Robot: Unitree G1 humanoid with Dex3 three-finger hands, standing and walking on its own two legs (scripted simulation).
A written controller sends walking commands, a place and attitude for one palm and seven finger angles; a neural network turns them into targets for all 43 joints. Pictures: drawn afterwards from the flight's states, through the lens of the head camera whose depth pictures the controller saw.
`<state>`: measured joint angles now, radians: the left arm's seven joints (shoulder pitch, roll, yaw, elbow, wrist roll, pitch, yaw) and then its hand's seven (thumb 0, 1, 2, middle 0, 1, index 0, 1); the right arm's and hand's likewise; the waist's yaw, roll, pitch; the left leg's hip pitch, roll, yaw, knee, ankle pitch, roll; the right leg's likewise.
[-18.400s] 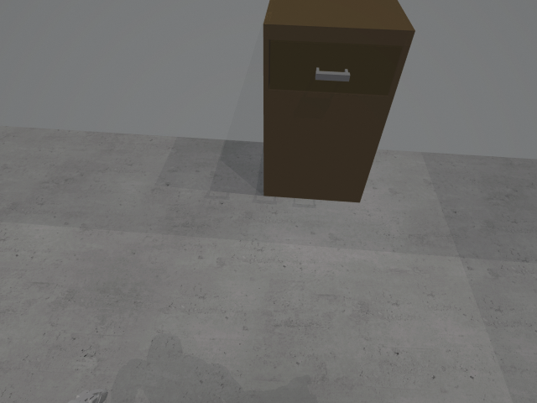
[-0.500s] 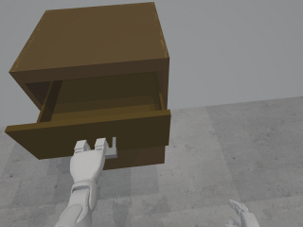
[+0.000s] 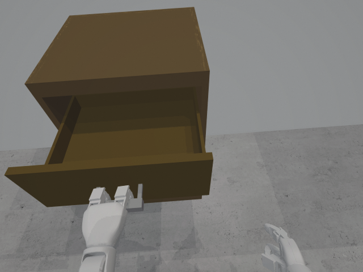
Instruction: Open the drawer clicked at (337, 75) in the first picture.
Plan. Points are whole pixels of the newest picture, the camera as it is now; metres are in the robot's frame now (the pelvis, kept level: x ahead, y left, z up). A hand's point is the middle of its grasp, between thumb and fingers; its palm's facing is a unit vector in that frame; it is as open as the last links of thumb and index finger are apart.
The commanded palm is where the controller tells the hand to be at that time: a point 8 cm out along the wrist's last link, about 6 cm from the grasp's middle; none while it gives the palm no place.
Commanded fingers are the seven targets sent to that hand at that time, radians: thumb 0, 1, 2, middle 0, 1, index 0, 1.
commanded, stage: pull the drawer open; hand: left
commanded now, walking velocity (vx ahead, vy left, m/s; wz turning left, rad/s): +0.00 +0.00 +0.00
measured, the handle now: (118, 197) +0.29 +0.18 -0.02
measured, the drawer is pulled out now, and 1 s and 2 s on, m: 0.25 0.30 0.30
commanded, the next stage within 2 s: open the thumb to release the handle in 0.52 s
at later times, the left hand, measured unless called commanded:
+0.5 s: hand (112, 249) +0.18 +0.17 -0.04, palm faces -0.01 -0.12 -0.99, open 6.1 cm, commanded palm +0.13 +0.18 +0.01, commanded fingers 0.00 0.90 0.90 -0.40 -1.35 -0.40 -1.35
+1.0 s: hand (113, 246) +0.19 +0.17 -0.04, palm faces +0.01 -0.11 -0.99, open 9.7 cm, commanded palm +0.16 +0.18 +0.01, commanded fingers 0.00 -0.50 0.30 -0.30 -1.20 -0.30 -1.20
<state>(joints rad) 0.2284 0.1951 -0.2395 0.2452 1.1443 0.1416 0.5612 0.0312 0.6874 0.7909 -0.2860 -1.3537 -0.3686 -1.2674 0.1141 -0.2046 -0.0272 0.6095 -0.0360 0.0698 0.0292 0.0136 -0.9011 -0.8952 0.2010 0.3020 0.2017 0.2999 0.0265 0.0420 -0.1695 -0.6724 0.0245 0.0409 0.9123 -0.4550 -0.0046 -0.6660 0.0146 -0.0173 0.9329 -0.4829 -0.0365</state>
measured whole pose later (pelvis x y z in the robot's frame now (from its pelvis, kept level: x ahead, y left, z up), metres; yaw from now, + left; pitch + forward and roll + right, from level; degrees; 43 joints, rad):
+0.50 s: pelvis -0.01 -0.01 -0.01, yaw +0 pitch +12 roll +1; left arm 0.42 0.21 -0.22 0.08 1.14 0.10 0.56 0.04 0.69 0.78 -0.27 -1.35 -0.36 -1.27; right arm 0.12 -0.21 -0.02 0.56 -0.05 0.06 0.05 0.02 -0.90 -0.90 0.20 0.30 0.20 0.30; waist 0.03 0.05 -0.18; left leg -0.72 0.03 0.04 0.97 -0.47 -0.02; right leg -0.72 0.02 -0.02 1.01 -0.50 -0.05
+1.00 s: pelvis -0.02 -0.02 -0.01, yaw +1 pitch +12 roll +2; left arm 0.33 0.20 -0.24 0.14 1.13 0.14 0.57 0.01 0.12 0.56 -0.35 -1.28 -0.37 -1.26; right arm 0.11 -0.21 -0.01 0.60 -0.04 0.06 0.00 0.02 -0.90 -0.90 0.20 0.30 0.20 0.30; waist 0.05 0.05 -0.16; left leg -0.72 0.02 0.02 0.95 -0.44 -0.02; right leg -0.71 0.01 -0.03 0.99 -0.49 -0.06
